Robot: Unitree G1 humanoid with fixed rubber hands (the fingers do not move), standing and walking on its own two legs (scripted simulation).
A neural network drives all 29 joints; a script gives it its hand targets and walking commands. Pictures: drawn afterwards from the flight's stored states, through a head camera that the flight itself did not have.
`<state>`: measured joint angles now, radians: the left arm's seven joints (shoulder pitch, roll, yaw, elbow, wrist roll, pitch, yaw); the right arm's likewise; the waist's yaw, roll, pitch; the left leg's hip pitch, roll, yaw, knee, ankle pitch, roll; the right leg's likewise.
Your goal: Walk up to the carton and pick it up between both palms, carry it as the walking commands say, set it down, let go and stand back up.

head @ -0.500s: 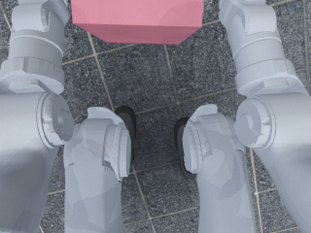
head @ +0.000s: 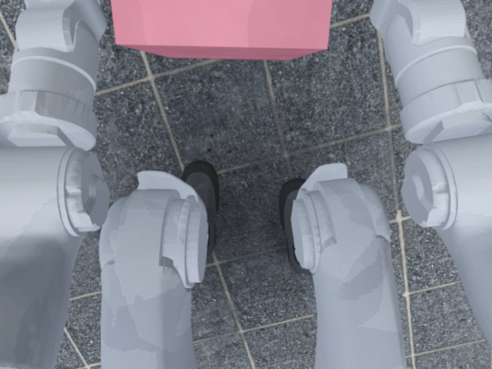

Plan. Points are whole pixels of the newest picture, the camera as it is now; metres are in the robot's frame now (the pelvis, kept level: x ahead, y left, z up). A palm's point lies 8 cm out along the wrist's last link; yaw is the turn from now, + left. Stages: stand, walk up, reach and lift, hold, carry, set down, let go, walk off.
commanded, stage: set down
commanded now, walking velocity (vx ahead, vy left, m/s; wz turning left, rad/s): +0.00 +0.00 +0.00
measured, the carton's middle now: out of the picture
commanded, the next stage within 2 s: let go in 1.42 s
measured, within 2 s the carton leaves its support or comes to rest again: neither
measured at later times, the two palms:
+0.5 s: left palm out of the picture +0.55 +0.21 -0.09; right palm out of the picture +0.56 -0.15 -0.08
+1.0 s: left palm out of the picture +0.55 +0.21 +0.06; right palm out of the picture +0.55 -0.16 +0.06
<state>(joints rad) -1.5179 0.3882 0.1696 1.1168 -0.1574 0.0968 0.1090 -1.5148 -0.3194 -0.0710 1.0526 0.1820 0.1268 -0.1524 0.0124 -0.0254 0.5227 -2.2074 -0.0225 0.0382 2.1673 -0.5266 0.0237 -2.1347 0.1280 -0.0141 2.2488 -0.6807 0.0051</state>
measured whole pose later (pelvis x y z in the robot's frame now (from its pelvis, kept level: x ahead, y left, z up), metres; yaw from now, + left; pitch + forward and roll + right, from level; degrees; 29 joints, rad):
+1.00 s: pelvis -0.01 +0.00 +0.19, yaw +1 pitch +29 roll -1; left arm -1.42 0.42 0.16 0.72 -0.16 0.39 0.12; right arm -1.38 -0.36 -0.16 0.67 0.19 0.39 -0.14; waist -0.01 -0.02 0.52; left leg -1.64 -0.06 -0.01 1.53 -0.40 0.02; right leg -1.57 0.09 0.01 1.58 -0.52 0.00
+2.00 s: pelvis +0.06 +0.01 +0.35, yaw +1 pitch +17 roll -1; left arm -0.29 0.24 0.12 0.44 -0.01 0.18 0.00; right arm -0.30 -0.18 -0.10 0.41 0.01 0.19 -0.03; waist 0.00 -0.02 0.21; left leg -0.86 -0.04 -0.03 0.83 -0.27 0.02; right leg -0.80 0.08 0.06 0.85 -0.35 -0.01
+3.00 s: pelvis +0.15 +0.03 +0.39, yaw -1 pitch +2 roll +0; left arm 0.35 0.20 0.01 0.70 0.04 -0.04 0.00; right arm 0.33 -0.20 -0.01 0.73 -0.05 -0.05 0.01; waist 0.00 -0.01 -0.18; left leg -0.26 -0.07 0.00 0.55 -0.32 0.06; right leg -0.20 0.04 0.11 0.54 -0.38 0.00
